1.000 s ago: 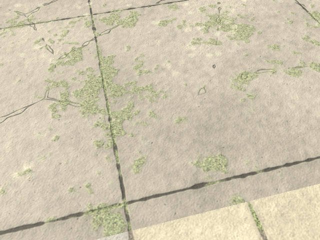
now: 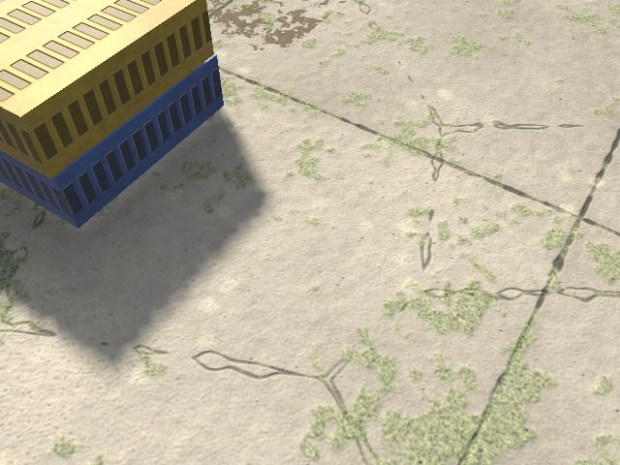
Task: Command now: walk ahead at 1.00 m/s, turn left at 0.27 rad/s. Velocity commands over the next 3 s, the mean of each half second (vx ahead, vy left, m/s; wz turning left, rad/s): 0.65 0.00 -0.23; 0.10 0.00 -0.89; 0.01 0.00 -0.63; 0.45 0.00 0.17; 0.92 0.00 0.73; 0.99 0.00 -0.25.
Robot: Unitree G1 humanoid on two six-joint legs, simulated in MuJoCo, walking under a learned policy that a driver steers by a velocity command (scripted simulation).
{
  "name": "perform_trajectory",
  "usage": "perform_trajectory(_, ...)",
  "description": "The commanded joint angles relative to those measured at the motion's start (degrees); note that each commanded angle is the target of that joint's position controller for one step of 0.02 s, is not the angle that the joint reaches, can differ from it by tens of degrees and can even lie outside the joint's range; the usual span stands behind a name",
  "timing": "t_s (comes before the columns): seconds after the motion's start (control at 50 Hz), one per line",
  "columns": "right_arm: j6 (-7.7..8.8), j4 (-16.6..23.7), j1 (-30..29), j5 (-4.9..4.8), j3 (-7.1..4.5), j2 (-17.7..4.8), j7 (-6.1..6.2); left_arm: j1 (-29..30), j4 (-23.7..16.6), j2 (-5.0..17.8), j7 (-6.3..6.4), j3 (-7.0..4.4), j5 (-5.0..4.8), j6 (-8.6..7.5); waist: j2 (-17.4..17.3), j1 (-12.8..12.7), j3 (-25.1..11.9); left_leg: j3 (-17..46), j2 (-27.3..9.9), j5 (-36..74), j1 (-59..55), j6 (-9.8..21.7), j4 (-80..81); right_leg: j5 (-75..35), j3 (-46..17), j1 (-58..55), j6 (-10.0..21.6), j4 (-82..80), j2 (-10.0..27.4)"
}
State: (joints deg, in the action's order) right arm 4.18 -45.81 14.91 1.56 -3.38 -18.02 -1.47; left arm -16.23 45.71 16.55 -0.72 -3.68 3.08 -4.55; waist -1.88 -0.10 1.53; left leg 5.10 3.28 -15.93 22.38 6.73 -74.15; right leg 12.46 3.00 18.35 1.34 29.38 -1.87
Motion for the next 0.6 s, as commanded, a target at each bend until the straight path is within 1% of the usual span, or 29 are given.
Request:
perform_trajectory(0.02,-0.24,6.13,-2.12,1.05,1.34,0.55,-1.41,-6.25,0.8,1.67,-0.31,0.07,-1.05,-2.05,5.72,0.34,-0.92,3.91,-4.88,0.64,17.3,-0.41,2.01,8.82,-22.71,-12.03,7.99,-18.7,14.35)
perform_trajectory(0.04,-0.48,6.86,-3.45,1.15,1.63,0.66,-1.58,-6.96,1.4,2.53,-0.4,-0.02,-1.56,-2.49,5.66,0.85,0.56,3.84,-5.36,1.1,19.66,-0.74,3.87,7.47,-21.05,-11.44,8.18,-20.33,14.6)
perform_trajectory(0.06,-0.49,7.99,-6.08,1.3,1.89,0.33,-1.74,-7.78,1.73,3.37,-0.4,-0.11,-1.83,-2.83,5.2,0.61,2.18,3.3,-5.63,3.14,22.15,-1.18,6.09,5.01,-19.13,-11.04,8.63,-22.08,14.65)
perform_trajectory(0.1,-0.17,10.79,-12.56,1.37,2.44,-0.44,-2.0,-8.94,2.24,4.32,-0.55,-0.08,-2.22,-3.21,4.83,0.08,4.77,0.15,-6.26,8.6,23.98,-1.9,14.78,-2.53,-13.2,-9.98,8.67,-25.28,13.14)
perform_trajectory(0.12,0.07,11.81,-15.19,1.37,2.81,-0.53,-2.3,-8.83,2.39,4.32,-0.66,0.02,-2.52,-3.32,4.8,0.08,5.4,-2.56,-6.91,12.36,21.68,-2.11,20.98,-7.76,-9.51,-8.93,8.08,-26.23,11.59)
perform_trajectory(0.14,0.3,12.6,-17.74,1.18,3.33,-0.02,-2.75,-9.34,2.61,4.39,-0.71,0.09,-2.88,-3.47,4.57,-0.49,5.69,-5.75,-6.86,16.18,17.45,-1.98,27.25,-12.67,-6.44,-7.38,7.36,-27.81,10.18)
perform_trajectory(0.16,0.79,13.29,-20.4,1.21,4.08,1.67,-3.13,-11.06,3.42,3.75,-0.64,0.4,-3.42,-3.54,3.87,-1.57,6.81,-8.72,-6.3,19.67,11.94,-1.82,32.99,-22.26,-5.53,-5.23,6.93,-28.51,9.36)
perform_trajectory(0.18,1.3,13.62,-21.88,1.04,4.61,3.06,-3.27,-12.78,4.36,4.47,-0.54,0.46,-3.68,-3.53,3.81,-2.19,7.07,-9.9,-4.94,22.54,7.32,-1.78,36.42,-31.69,-5.24,-5.28,6.93,-28.18,9.69)
perform_trajectory(0.2,1.74,13.39,-21.67,1.06,4.68,3.03,-3.04,-13.59,5.07,5.95,-0.41,0.26,-3.74,-3.4,4.19,-1.98,6.43,-9.79,-3.66,23.85,4.85,-1.7,39.76,-39.35,-5.07,-8.25,6.58,-26.05,9.9)
perform_trajectory(0.22,2.04,12.63,-20.14,1.4,4.31,1.86,-2.5,-14.06,5.52,7.65,-0.24,0.02,-3.76,-3.2,4.93,-1.47,4.24,-10.11,-1.58,23.13,2.42,-1.4,42.19,-48.16,-5.23,-12.6,5.98,-22.23,9.85)
perform_trajectory(0.24,2.29,11.41,-16.86,1.9,3.72,0.15,-1.71,-14.37,5.84,9.16,0.09,-0.23,-3.71,-2.86,6.65,-0.18,1.17,-9.9,0.57,21.25,-1.74,-1.04,43.67,-56.14,-5.93,-16.05,4.98,-16.36,9.86)
perform_trajectory(0.26,2.66,8.9,-9.58,2.27,2.94,-1.89,-0.84,-14.09,6.01,9.89,0.57,-0.33,-3.65,-2.38,8.24,3.05,-3.2,-8.62,1.65,21.19,-9.47,-0.51,44.93,-59.15,-6.74,-17.02,3.7,-7.14,9.31)
perform_trajectory(0.28,3.07,6.24,-1.11,2.48,2.32,-3.19,0.04,-12.25,5.66,10.59,0.97,-0.43,-4.38,-1.9,9.16,7.85,-7.1,-6.71,-0.96,28.17,-18.63,-0.13,49.3,-55.5,-6.49,-14.96,2.26,4.55,7.79)
perform_trajectory(0.3,3.38,4.4,5.75,3.65,1.26,-7.1,1.1,-11.53,3.89,8.33,1.14,-0.2,-4.95,-1.71,7.42,9.45,-12.92,-1.16,-9.72,43.25,-31.59,0.17,45.35,-36.75,-6.28,-5.96,1.36,19.08,4.59)
perform_trajectory(0.32,3.1,5.36,8.5,5.16,0.29,-10.93,1.24,-18.55,1.93,-1.47,1.62,1.41,-5.92,-1.07,-8.59,4.89,-25.38,15.63,-33.62,85.81,-50.25,6.67,34.25,23.37,-2.42,10.2,-0.28,46.06,-2.96)
perform_trajectory(0.34,2.07,6.64,9.79,1.37,-0.13,-8.75,0.59,-19.05,1.34,4.25,2.83,0.19,-7.17,0.28,-4.93,6.43,-37.49,20.91,-35.98,89.91,-53.29,10.12,34.45,24.76,-8.41,13.68,0.38,55.96,-2.41)
perform_trajectory(0.36,1.34,7.43,4.65,-0.08,0.24,-5.68,0.86,-13.84,0.51,6.16,2.73,-0.6,-5.77,0.88,-3.43,5.04,-32.03,14.84,-31.03,75.07,-44.8,8.06,39.67,17.89,-8.29,15.54,0.25,52.35,0.81)
perform_trajectory(0.38,1.14,7.09,0.88,-0.23,1.12,-1.85,1.17,-11.06,0.01,5.09,2.18,-0.61,-4.62,1.47,-3.36,3.36,-22.22,9.92,-27.07,63.06,-36.7,5.6,43.5,14.8,-6.73,18.4,-0.36,47.54,2.72)
perform_trajectory(0.4,1.1,6.41,-0.05,-0.07,1.59,0.04,1.75,-9.45,0.18,3.8,1.53,-0.63,-3.54,2.32,-3.81,2.23,-15.34,6.37,-24.43,57.06,-29.78,4.41,46.84,13.53,-6.14,19.14,-1.13,45.46,3.86)
perform_trajectory(0.42,1.04,5.92,-0.47,-0.44,1.68,0.43,2.49,-9.64,0.22,2.53,0.78,-0.72,-2.4,3.71,-4.74,0.62,-10.63,2.86,-23.09,54.22,-21.66,3.99,50.29,12.38,-5.3,16.42,-2.0,44.33,4.33)
perform_trajectory(0.44,1.14,5.54,-0.6,-0.72,1.58,0.26,2.79,-10.28,-0.14,1.07,0.33,-0.79,-1.85,4.98,-4.88,-1.04,-8.91,0.51,-23.03,51.85,-16.5,4.03,52.49,11.83,-4.84,13.88,-2.48,43.24,4.54)
perform_trajectory(0.46,1.32,5.55,-1.59,-0.87,1.24,-0.33,2.84,-10.25,-0.81,0.07,0.15,-0.83,-1.74,5.87,-4.55,-2.41,-8.74,-1.34,-23.34,49.4,-13.71,4.69,54.04,11.09,-4.17,12.92,-2.77,42.56,4.53)
perform_trajectory(0.5,1.52,5.9,-4.26,-0.84,0.82,-0.98,2.86,-7.27,-3.0,-0.29,-0.06,-1.0,-1.45,7.07,-5.36,-3.93,-7.25,-5.35,-23.81,44.95,-9.05,5.58,56.48,7.26,-3.23,13.48,-2.7,40.18,5.5)
perform_trajectory(0.52,1.48,5.88,-5.41,-0.73,0.83,-0.78,2.86,-5.38,-4.24,-0.33,-0.29,-0.94,-1.34,7.39,-5.94,-4.44,-6.18,-7.91,-23.27,42.8,-7.5,5.09,56.94,3.73,-2.85,13.62,-2.35,36.97,6.2)
perform_trajectory(0.56,1.26,5.82,-7.12,-0.65,0.75,-0.63,2.85,-2.84,-5.7,-0.54,-1.12,-0.52,-1.38,7.59,-6.59,-5.05,-5.4,-14.13,-20.53,35.55,-4.6,2.52,56.37,-6.21,-1.43,9.28,-1.15,27.14,6.7)
perform_trajectory(0.58,1.2,5.94,-7.47,-0.68,0.56,-1.06,2.8,-1.6,-6.19,-0.47,-1.58,-0.38,-1.53,7.64,-6.67,-4.88,-5.22,-16.45,-19.87,32.26,-3.45,1.41,55.75,-9.84,-0.46,6.25,-0.52,22.52,6.36)
perform_trajectory(0.6,1.12,5.96,-7.05,-0.81,0.18,-1.86,2.68,-0.18,-6.64,-0.05,-1.95,-0.37,-1.6,7.77,-6.38,-4.32,-5.05,-17.66,-20.09,29.52,-3.56,0.63,54.9,-11.46,0.61,4.36,-0.1,19.19,5.78)
